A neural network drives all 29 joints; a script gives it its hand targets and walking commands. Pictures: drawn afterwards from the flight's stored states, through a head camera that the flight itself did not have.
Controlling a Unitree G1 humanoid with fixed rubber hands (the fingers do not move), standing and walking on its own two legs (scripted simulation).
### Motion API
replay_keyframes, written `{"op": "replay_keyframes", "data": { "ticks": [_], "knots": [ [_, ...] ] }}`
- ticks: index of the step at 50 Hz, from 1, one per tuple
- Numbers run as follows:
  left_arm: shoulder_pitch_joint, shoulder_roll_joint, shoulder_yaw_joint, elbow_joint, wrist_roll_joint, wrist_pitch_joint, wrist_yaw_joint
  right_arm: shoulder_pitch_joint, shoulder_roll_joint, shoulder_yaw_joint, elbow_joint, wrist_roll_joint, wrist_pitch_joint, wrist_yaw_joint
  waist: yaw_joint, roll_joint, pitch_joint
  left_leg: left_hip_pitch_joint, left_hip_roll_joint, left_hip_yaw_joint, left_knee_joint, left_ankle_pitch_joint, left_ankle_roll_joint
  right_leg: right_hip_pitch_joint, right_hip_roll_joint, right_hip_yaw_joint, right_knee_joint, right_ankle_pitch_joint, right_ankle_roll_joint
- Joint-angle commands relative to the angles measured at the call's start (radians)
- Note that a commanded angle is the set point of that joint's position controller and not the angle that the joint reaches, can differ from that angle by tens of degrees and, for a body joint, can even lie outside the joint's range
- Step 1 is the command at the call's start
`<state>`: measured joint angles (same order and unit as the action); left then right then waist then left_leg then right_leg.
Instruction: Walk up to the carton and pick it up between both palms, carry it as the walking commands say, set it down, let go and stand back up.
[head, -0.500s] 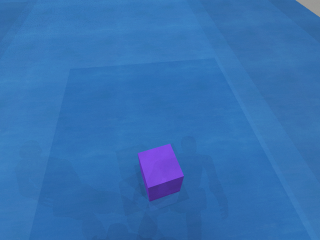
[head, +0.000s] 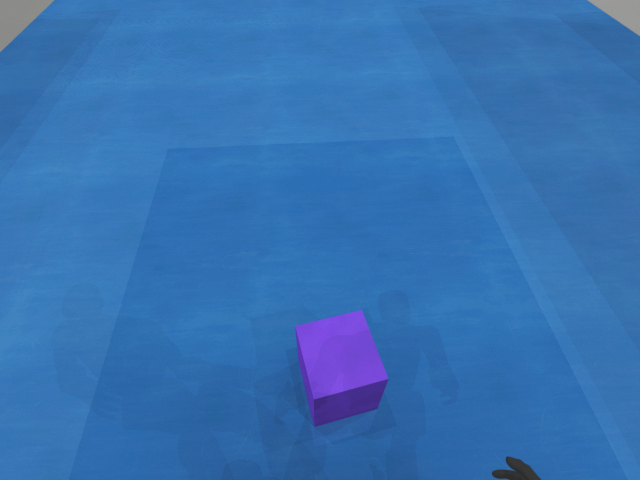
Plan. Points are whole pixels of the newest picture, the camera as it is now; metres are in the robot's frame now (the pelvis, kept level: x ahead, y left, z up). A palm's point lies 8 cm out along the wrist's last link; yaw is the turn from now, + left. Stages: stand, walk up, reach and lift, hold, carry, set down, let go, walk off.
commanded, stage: walk up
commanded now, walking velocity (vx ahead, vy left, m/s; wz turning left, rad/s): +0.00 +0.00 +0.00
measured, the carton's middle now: (337, 369) +0.50 -0.03 -0.64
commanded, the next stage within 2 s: none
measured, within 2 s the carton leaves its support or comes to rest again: neither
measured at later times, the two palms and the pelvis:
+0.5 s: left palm out of the picture +0.02 +0.26 -0.13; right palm out of the picture +0.03 -0.26 -0.12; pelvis -0.03 +0.00 +0.00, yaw +0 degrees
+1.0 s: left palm out of the picture +0.01 +0.18 -0.10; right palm out of the picture +0.13 -0.35 -0.12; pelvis +0.03 -0.08 +0.01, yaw +3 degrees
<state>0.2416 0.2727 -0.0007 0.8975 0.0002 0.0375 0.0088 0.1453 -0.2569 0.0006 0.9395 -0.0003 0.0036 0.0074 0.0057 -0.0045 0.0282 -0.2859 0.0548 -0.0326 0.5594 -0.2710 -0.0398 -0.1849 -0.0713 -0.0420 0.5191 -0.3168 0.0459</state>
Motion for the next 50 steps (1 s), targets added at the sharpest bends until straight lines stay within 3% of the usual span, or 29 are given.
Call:
{"op": "replay_keyframes", "data": {
  "ticks": [1, 5, 7, 12, 15, 17, 18, 19, 22, 23, 26, 29, 30, 31, 32, 35, 36, 37, 39, 40, 41, 42, 43, 44, 46, 47, 48, 49, 50],
  "knots": [
    [0.041, 0.101, 0.042, 0.027, 0.005, -0.001, 0.010, 0.008, -0.129, -0.045, -0.042, -0.011, 0.011, -0.024, 0.010, 0.146, -0.044, 0.091, 0.062, -0.046, -0.135, 0.455, 0.062, 0.025, -0.028, 0.003, -0.114, 0.247, -0.027],
    [0.025, 0.115, 0.047, 0.021, 0.016, -0.016, 0.007, 0.056, -0.095, -0.033, -0.024, -0.012, 0.018, -0.021, -0.003, -0.082, -0.052, 0.091, 0.019, -0.020, -0.132, 0.296, 0.055, 0.047, -0.055, 0.020, -0.155, 0.217, -0.047],
    [0.033, 0.095, 0.042, 0.014, 0.011, -0.012, 0.006, 0.040, -0.105, -0.034, -0.027, -0.011, 0.016, -0.018, 0.014, 0.018, -0.047, 0.091, 0.017, -0.014, -0.153, 0.231, 0.048, 0.038, -0.046, 0.059, -0.170, 0.209, -0.046],
    [0.039, 0.088, 0.044, 0.026, 0.014, 0.001, 0.006, 0.044, -0.098, -0.037, -0.016, -0.019, 0.020, -0.018, 0.013, -0.076, 0.061, 0.003, 0.017, -0.046, -0.199, 0.030, 0.042, -0.044, -0.037, 0.050, -0.199, -0.022, -0.042],
    [-0.003, 0.094, 0.038, 0.006, 0.023, 0.001, 0.003, 0.059, -0.155, -0.063, -0.037, -0.030, 0.015, -0.023, 0.006, 0.156, 0.127, -0.103, 0.017, -0.072, -0.255, -0.144, 0.046, -0.077, -0.021, 0.070, -0.173, -0.116, -0.044],
    [0.026, 0.098, 0.044, 0.010, 0.014, -0.005, 0.000, 0.048, -0.121, -0.046, -0.039, -0.030, 0.013, -0.016, 0.011, 0.031, 0.072, -0.089, 0.056, -0.141, -0.298, -0.142, 0.051, -0.022, 0.005, 0.032, -0.144, -0.074, -0.038],
    [0.070, 0.096, 0.043, 0.023, 0.019, -0.014, 0.003, 0.040, -0.136, -0.056, -0.050, -0.022, 0.012, -0.018, 0.012, 0.098, 0.008, -0.030, 0.053, -0.126, -0.251, -0.082, 0.050, -0.026, -0.015, 0.043, -0.153, -0.054, -0.037],
    [0.033, 0.112, 0.048, 0.019, 0.018, -0.015, 0.002, 0.030, -0.106, -0.042, -0.039, -0.024, 0.008, -0.016, 0.015, -0.015, 0.031, -0.019, 0.030, -0.083, -0.239, -0.044, 0.038, -0.033, -0.014, 0.067, -0.187, -0.044, -0.037],
    [0.035, 0.103, 0.045, 0.013, 0.016, -0.021, 0.001, 0.049, -0.096, -0.044, -0.040, -0.026, 0.009, -0.018, 0.017, -0.011, 0.024, -0.007, 0.044, -0.093, -0.231, 0.023, 0.049, -0.023, -0.029, 0.067, -0.173, -0.030, -0.053],
    [0.068, 0.082, 0.037, 0.015, 0.010, -0.022, -0.003, 0.030, -0.100, -0.053, -0.054, -0.024, 0.006, -0.016, 0.020, 0.108, -0.014, 0.022, 0.051, -0.104, -0.246, 0.021, 0.051, -0.003, -0.027, 0.071, -0.144, 0.022, -0.056],
    [0.072, 0.081, 0.039, 0.033, 0.014, -0.025, 0.003, 0.073, -0.118, -0.057, -0.031, -0.021, 0.009, -0.021, 0.028, 0.080, 0.026, -0.033, 0.046, -0.080, -0.245, 0.032, 0.040, 0.018, -0.023, 0.053, -0.141, 0.046, -0.041],
    [0.001, 0.062, 0.052, 0.007, 0.035, -0.020, 0.000, 0.105, -0.107, -0.067, -0.028, -0.018, 0.022, -0.024, -0.021, -0.054, 0.000, 0.061, 0.050, -0.058, -0.192, 0.010, 0.058, -0.088, -0.050, 0.052, -0.163, -0.071, -0.044],
    [-0.057, 0.139, 0.080, -0.032, 0.047, 0.009, -0.010, 0.236, -0.217, -0.107, 0.004, -0.039, 0.039, -0.047, -0.060, -0.068, 0.026, 0.076, 0.152, -0.229, -0.178, -0.337, 0.097, -0.195, 0.033, -0.085, 0.024, -0.301, -0.033],
    [-0.094, 0.110, 0.078, -0.058, 0.056, 0.027, -0.011, 0.327, -0.293, -0.131, 0.024, -0.040, 0.045, -0.066, -0.112, 0.100, 0.110, 0.112, 0.320, -0.551, -0.357, -0.371, 0.182, -0.344, 0.085, -0.092, 0.239, -0.239, -0.009],
    [-0.048, 0.081, 0.073, -0.082, 0.057, 0.030, -0.022, 0.327, -0.327, -0.131, 0.019, -0.037, 0.053, -0.065, -0.106, 0.217, 0.110, 0.112, 0.372, -0.667, -0.411, -0.437, 0.217, -0.423, 0.073, 0.040, 0.378, -0.265, -0.007],
    [-0.025, 0.052, 0.065, -0.073, 0.038, 0.007, -0.032, 0.196, -0.234, -0.120, -0.028, -0.034, 0.034, -0.058, -0.049, 0.123, 0.055, 0.040, 0.272, -0.473, -0.342, -0.217, 0.201, -0.294, 0.005, 0.106, 0.352, -0.127, -0.010],
    [0.004, 0.028, 0.057, -0.060, 0.036, -0.004, -0.043, 0.216, -0.226, -0.119, 0.010, -0.032, 0.029, -0.048, -0.055, 0.216, 0.016, 0.021, 0.230, -0.474, -0.371, -0.369, 0.199, -0.235, 0.072, 0.034, 0.311, -0.231, -0.012],
    [0.016, 0.054, 0.064, -0.075, 0.017, -0.012, -0.046, 0.180, -0.245, -0.122, -0.012, -0.024, 0.026, -0.044, -0.030, 0.299, 0.029, -0.107, 0.263, -0.447, -0.424, -0.449, 0.199, -0.107, 0.042, 0.053, 0.211, -0.270, -0.023],
    [0.182, 0.059, 0.073, -0.021, 0.008, -0.017, -0.044, -0.038, -0.228, -0.124, -0.082, -0.021, 0.029, -0.032, 0.120, 0.296, 0.096, -0.438, 0.097, -0.242, -0.337, -0.448, 0.095, 0.274, 0.100, -0.031, 0.013, -0.114, -0.024],
    [0.337, 0.097, 0.082, 0.048, 0.003, -0.026, -0.029, -0.083, -0.172, -0.112, -0.093, -0.018, 0.020, -0.021, 0.198, 0.195, 0.064, -0.499, 0.054, -0.170, -0.194, -0.419, 0.065, 0.417, 0.026, 0.020, -0.184, -0.111, -0.032],
    [0.420, 0.207, 0.098, 0.096, 0.022, -0.031, -0.021, -0.053, -0.058, -0.088, -0.135, -0.012, 0.019, -0.017, 0.191, -0.288, 0.005, -0.535, -0.098, 0.040, 0.201, -0.305, 0.029, 0.395, -0.255, 0.279, -0.380, -0.374, -0.026],
    [0.262, 0.226, 0.090, 0.029, 0.041, -0.025, -0.010, -0.020, -0.038, -0.077, -0.167, -0.019, 0.023, -0.016, 0.127, -0.352, 0.075, -0.544, -0.027, 0.034, 0.400, -0.253, 0.015, 0.254, -0.365, 0.378, -0.454, -0.523, -0.041],
    [0.123, 0.211, 0.074, -0.028, 0.039, -0.028, -0.012, 0.014, -0.061, -0.087, -0.157, -0.026, 0.023, -0.016, 0.085, -0.375, 0.119, -0.492, 0.001, 0.038, 0.469, -0.274, 0.016, 0.116, -0.361, 0.386, -0.497, -0.532, -0.086],
    [0.116, 0.167, 0.069, -0.015, 0.046, -0.037, -0.015, -0.026, -0.113, -0.101, -0.152, -0.026, 0.028, -0.007, 0.082, -0.249, 0.107, -0.415, 0.015, 0.028, 0.514, -0.180, 0.004, 0.064, -0.282, 0.329, -0.483, -0.508, -0.108],
    [0.141, 0.100, 0.054, -0.001, 0.033, -0.052, -0.003, 0.087, -0.115, -0.101, -0.066, -0.031, 0.020, 0.021, 0.043, -0.141, 0.077, -0.404, 0.011, 0.038, 0.582, -0.017, 0.001, 0.152, -0.209, 0.158, -0.389, -0.112, -0.015],
    [0.147, 0.101, 0.053, 0.002, 0.029, -0.058, 0.001, 0.117, -0.119, -0.101, -0.062, -0.026, 0.019, 0.021, 0.041, -0.118, 0.060, -0.411, 0.021, 0.032, 0.607, 0.003, 0.005, 0.246, -0.196, 0.113, -0.340, 0.023, -0.027],
    [0.194, 0.099, 0.048, 0.032, 0.023, -0.072, -0.001, 0.085, -0.096, -0.103, -0.065, -0.019, 0.021, 0.031, 0.057, -0.130, 0.086, -0.418, 0.024, 0.046, 0.605, 0.025, 0.004, 0.224, -0.210, 0.095, -0.338, 0.182, 0.038],
    [0.186, 0.098, 0.050, 0.029, 0.026, -0.069, 0.000, 0.043, -0.108, -0.103, -0.074, -0.014, 0.029, 0.029, 0.046, -0.130, 0.108, -0.430, 0.024, 0.062, 0.621, 0.021, -0.008, 0.265, -0.174, 0.046, -0.320, 0.247, -0.011],
    [0.203, 0.099, 0.051, 0.025, 0.020, -0.074, -0.004, 0.062, -0.103, -0.092, -0.062, -0.017, 0.034, 0.028, 0.042, -0.181, 0.094, -0.409, 0.022, 0.053, 0.606, 0.048, -0.002, 0.241, -0.176, 0.002, -0.307, 0.310, -0.007]
  ]
}}
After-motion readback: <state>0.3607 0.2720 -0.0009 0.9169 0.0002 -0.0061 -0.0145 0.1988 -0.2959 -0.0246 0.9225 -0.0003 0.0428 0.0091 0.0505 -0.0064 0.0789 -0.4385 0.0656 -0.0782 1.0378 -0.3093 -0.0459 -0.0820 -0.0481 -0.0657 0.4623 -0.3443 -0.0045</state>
